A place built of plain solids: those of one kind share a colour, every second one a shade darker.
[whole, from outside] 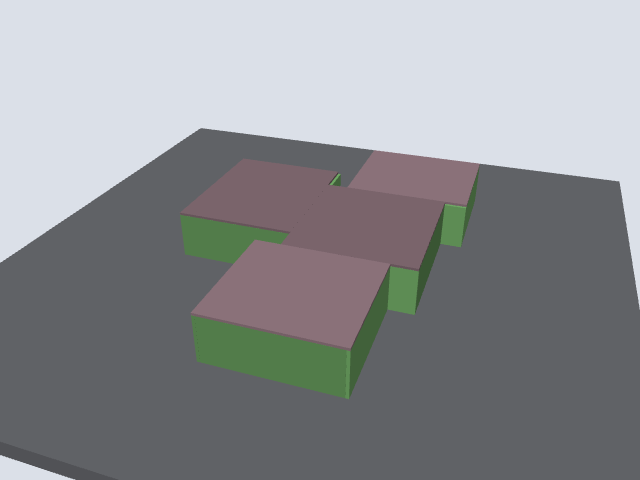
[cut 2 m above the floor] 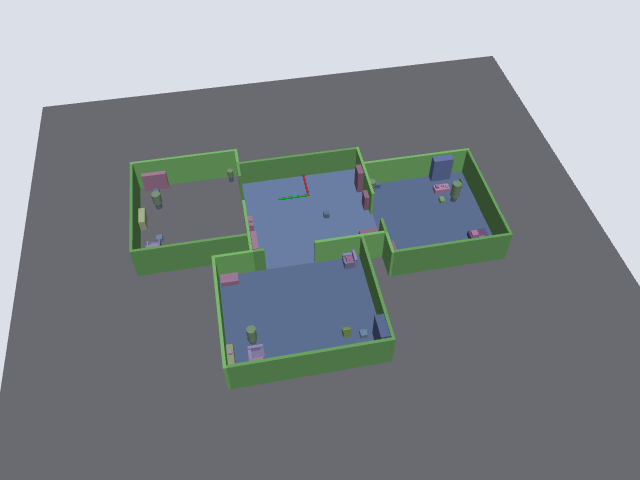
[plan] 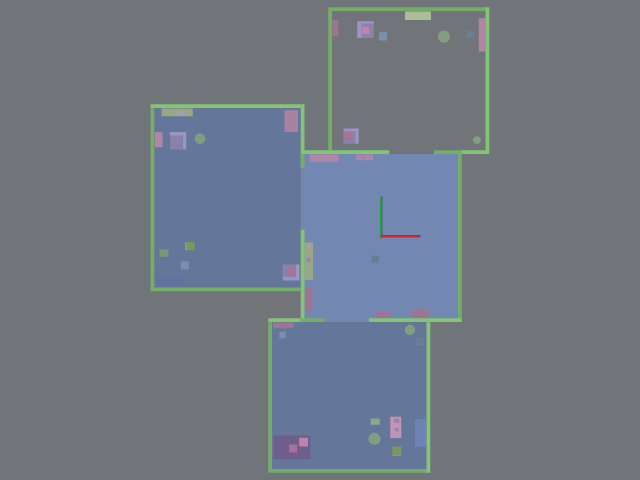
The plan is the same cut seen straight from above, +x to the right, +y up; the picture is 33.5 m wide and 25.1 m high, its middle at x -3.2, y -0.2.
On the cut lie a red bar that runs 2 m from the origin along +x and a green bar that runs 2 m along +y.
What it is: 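A storey of a house; a hub and three side rooms behind broad openings; the side rooms' floors lie 0.50 m, 0.156 m and not at all below the hub's; a bare drop, one riser, a flush line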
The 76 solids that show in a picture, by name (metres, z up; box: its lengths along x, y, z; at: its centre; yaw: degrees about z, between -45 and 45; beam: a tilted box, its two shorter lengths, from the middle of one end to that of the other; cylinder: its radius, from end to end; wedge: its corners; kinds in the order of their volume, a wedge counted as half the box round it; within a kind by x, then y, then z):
{
 "floor_1": {"box": [7.65, 9.38, 0.55], "at": [-8.04, 2.01, 0.22]},
 "floor_2": {"box": [0.2, 3.25, 0.55], "at": [-4.11, 1.95, 0.22]},
 "floor_3": {"box": [2.3, 0.2, 0.39], "at": [-1.79, -4.39, 0.14]},
 "floor_4": {"box": [8.08, 7.68, 0.39], "at": [-1.67, -8.33, 0.14]},
 "floor_5": {"box": [8.03, 8.59, 0.55], "at": [0.0, 0.0, 0.22]},
 "wall_1": {"box": [0.2, 9.38, 3.11], "at": [-11.96, 2.01, 1.5]},
 "wall_2": {"box": [7.85, 0.2, 3.11], "at": [-8.14, -2.78, 1.5]},
 "wall_3": {"box": [7.85, 0.2, 3.11], "at": [-8.14, 6.8, 1.5]},
 "wall_4": {"box": [0.2, 7.88, 3.11], "at": [-5.81, -8.43, 1.5]},
 "wall_5": {"box": [1.7, 0.2, 3.11], "at": [-5.06, -4.39, 1.5]},
 "wall_6": {"box": [0.2, 4.62, 3.11], "at": [-4.11, -1.98, 1.5]},
 "wall_7": {"box": [0.2, 0.72, 3.11], "at": [-4.11, 3.93, 1.5]},
 "wall_8": {"box": [0.2, 2.4, 3.11], "at": [-4.11, 5.7, 1.5]},
 "wall_9": {"box": [1.27, 0.2, 3.11], "at": [-3.58, -4.39, 1.5]},
 "wall_10": {"box": [0.2, 7.48, 3.11], "at": [-2.67, 8.23, 1.5]},
 "wall_11": {"box": [4.63, 0.2, 3.11], "at": [-1.9, 4.39, 1.5]},
 "wall_12": {"box": [8.08, 0.2, 3.11], "at": [-1.67, -12.27, 1.5]},
 "wall_13": {"box": [8.03, 0.2, 3.11], "at": [1.44, 11.87, 1.5]},
 "wall_14": {"box": [4.86, 0.2, 3.11], "at": [1.79, -4.39, 1.5]},
 "wall_15": {"box": [0.2, 7.88, 3.11], "at": [2.46, -8.43, 1.5]},
 "wall_16": {"box": [1.45, 0.2, 3.11], "at": [3.49, 4.39, 1.5]},
 "wall_17": {"box": [0.2, 8.59, 3.11], "at": [4.11, 0.0, 1.5]},
 "wall_18": {"box": [1.44, 0.2, 3.11], "at": [4.94, 4.39, 1.5]},
 "wall_19": {"box": [0.2, 7.48, 3.11], "at": [5.56, 8.23, 1.5]},
 "roof_1": {"box": [7.85, 9.78, 0.16], "at": [-8.14, 2.01, 3.14]},
 "roof_2": {"box": [8.48, 7.88, 0.16], "at": [-1.67, -8.43, 3.14]},
 "roof_3": {"box": [8.43, 8.99, 0.16], "at": [0.0, 0.0, 3.14]},
 "roof_4": {"box": [8.43, 7.48, 0.16], "at": [1.44, 8.23, 3.14]},
 "case_1": {"box": [0.41, 0.8, 1.53], "at": [-11.64, 5.05, 1.26]},
 "case_2": {"box": [1.08, 0.3, 1.71], "at": [-5.12, -4.67, 1.19]},
 "case_3": {"box": [0.4, 1.23, 1.88], "at": [-3.79, -3.33, 1.44]},
 "case_4": {"box": [1.53, 0.38, 1.73], "at": [-2.99, 4.08, 1.36]},
 "case_5": {"box": [0.31, 0.86, 1.41], "at": [-2.4, 10.88, 0.66]},
 "case_6": {"box": [0.88, 0.31, 1.26], "at": [-0.87, 4.12, 1.12]},
 "case_7": {"box": [0.76, 0.33, 1.26], "at": [0.11, -4.11, 1.12]},
 "case_8": {"box": [0.93, 0.41, 1.88], "at": [2.02, -4.07, 1.44]},
 "case_9": {"box": [0.34, 1.74, 1.53], "at": [5.27, 10.52, 0.71]},
 "wardrobe_1": {"box": [1.53, 0.57, 2.11], "at": [-11.0, -2.37, 1.55]},
 "wardrobe_2": {"box": [0.57, 1.46, 1.99], "at": [2.06, -10.29, 1.33]},
 "sideboard_1": {"box": [1.64, 0.4, 0.8], "at": [-10.67, 6.47, 0.9]},
 "sideboard_2": {"box": [0.42, 1.97, 0.78], "at": [-3.78, -1.31, 0.88]},
 "sideboard_3": {"box": [1.36, 0.45, 0.88], "at": [1.92, 11.53, 0.39]},
 "armchair_1": {"box": [0.67, 0.19, 0.7], "at": [-10.71, 4.63, 0.85]},
 "armchair_2": {"box": [0.67, 0.54, 0.46], "at": [-10.71, 4.99, 0.73]},
 "armchair_3": {"box": [0.67, 0.19, 0.7], "at": [-10.71, 5.36, 0.85]},
 "armchair_4": {"box": [0.18, 0.92, 0.81], "at": [-10.28, 4.99, 0.9]},
 "armchair_5": {"box": [0.19, 0.65, 0.57], "at": [-5.06, -1.81, 0.78]},
 "armchair_6": {"box": [0.89, 0.19, 0.81], "at": [-4.71, -2.23, 0.9]},
 "armchair_7": {"box": [0.5, 0.65, 0.41], "at": [-4.71, -1.81, 0.7]},
 "armchair_8": {"box": [0.19, 0.65, 0.57], "at": [-4.36, -1.81, 0.78]},
 "armchair_9": {"box": [0.18, 0.8, 0.87], "at": [-1.26, 5.23, 0.38]},
 "armchair_10": {"box": [0.23, 0.89, 0.99], "at": [-1.14, 10.8, 0.44]},
 "armchair_11": {"box": [0.63, 0.63, 0.5], "at": [-0.71, 10.8, 0.2]},
 "bush_1": {"cylinder": 0.28, "from": [-9.48, 5.1, 0.86], "to": [-9.48, 5.1, 1.92]},
 "bush_2": {"cylinder": 0.32, "from": [-0.35, -10.59, 0.86], "to": [-0.35, -10.59, 2.02]},
 "bush_3": {"cylinder": 0.27, "from": [1.5, -4.9, 0.76], "to": [1.5, -4.9, 1.51]},
 "bush_4": {"cylinder": 0.32, "from": [3.28, 10.44, 0.55], "to": [3.28, 10.44, 1.36]},
 "bush_5": {"cylinder": 0.21, "from": [5.01, 5.02, 0.52], "to": [5.01, 5.02, 1.05]},
 "bed_1": {"box": [1.94, 1.25, 0.45], "at": [-4.66, -11.05, 0.57]},
 "lowtable_1": {"box": [0.7, 1.14, 0.38], "at": [-4.7, 6.02, 0.69]},
 "lowtable_2": {"box": [0.57, 1.11, 0.36], "at": [0.76, -10.0, 0.52]},
 "basket_1": {"box": [0.42, 0.42, 0.34], "at": [-10.27, -1.52, 0.67]},
 "basket_2": {"box": [0.39, 0.38, 0.4], "at": [-0.31, -1.21, 0.7]},
 "basket_3": {"box": [0.43, 0.43, 0.4], "at": [0.09, 10.45, 0.15]},
 "basket_4": {"box": [0.4, 0.4, 0.37], "at": [2.02, -5.49, 0.53]},
 "basket_5": {"box": [0.38, 0.38, 0.43], "at": [4.66, 10.55, 0.16]},
 "chair_1": {"box": [0.06, 0.44, 0.91], "at": [-10.21, -0.52, 0.95]},
 "chair_2": {"box": [0.44, 0.44, 0.42], "at": [-9.96, -0.52, 0.7]},
 "chair_3": {"box": [0.47, 0.45, 0.42], "at": [0.82, -11.21, 0.55]},
 "cushion_1": {"box": [0.42, 0.42, 0.15], "at": [-4.72, -1.87, 0.98]},
 "cushion_2": {"box": [0.42, 0.42, 0.15], "at": [-4.61, -11.11, 0.87]},
 "cushion_3": {"box": [0.46, 0.46, 0.14], "at": [-4.05, -10.77, 0.86]},
 "cushion_4": {"box": [0.45, 0.45, 0.11], "at": [-1.72, 5.23, 0.52]},
 "cushion_5": {"box": [0.38, 0.38, 0.11], "at": [-0.81, 10.76, 0.51]},
 "toybox_1": {"box": [0.48, 0.38, 0.32], "at": [-11.36, -0.89, 0.66]},
 "toybox_2": {"box": [0.47, 0.33, 0.3], "at": [-0.32, -9.7, 0.49]}
}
